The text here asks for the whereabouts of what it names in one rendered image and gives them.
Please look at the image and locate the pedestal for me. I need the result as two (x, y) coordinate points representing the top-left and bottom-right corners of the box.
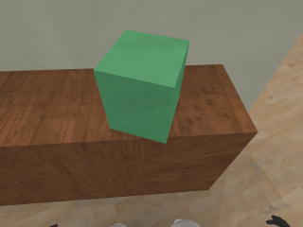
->
(0, 64), (258, 206)

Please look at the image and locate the robot right hand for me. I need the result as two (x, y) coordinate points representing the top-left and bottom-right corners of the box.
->
(266, 215), (291, 227)

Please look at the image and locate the carton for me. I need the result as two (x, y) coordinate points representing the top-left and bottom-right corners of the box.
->
(93, 29), (190, 144)

